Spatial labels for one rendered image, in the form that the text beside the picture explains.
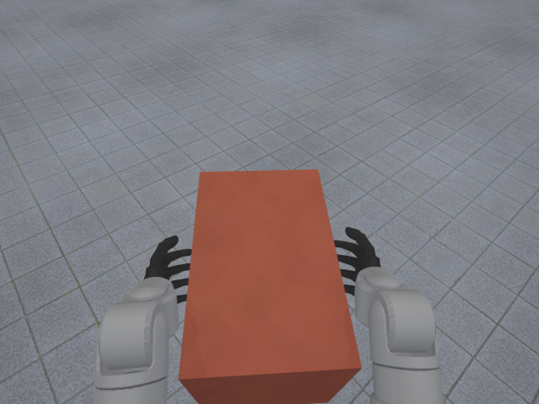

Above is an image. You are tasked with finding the left robot forearm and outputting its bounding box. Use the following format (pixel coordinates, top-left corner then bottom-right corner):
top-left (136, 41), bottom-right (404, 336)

top-left (94, 277), bottom-right (179, 404)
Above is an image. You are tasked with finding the right robot forearm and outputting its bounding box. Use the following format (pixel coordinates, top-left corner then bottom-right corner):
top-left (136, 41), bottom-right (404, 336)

top-left (355, 267), bottom-right (448, 404)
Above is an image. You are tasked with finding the right robot hand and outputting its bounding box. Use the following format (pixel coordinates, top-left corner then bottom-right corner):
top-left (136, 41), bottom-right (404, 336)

top-left (334, 227), bottom-right (381, 296)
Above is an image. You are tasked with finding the carton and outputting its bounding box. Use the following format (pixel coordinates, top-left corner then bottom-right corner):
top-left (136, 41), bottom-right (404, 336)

top-left (179, 169), bottom-right (362, 404)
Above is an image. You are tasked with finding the left robot hand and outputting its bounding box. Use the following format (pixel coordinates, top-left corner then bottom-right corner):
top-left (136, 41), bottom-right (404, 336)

top-left (144, 236), bottom-right (192, 303)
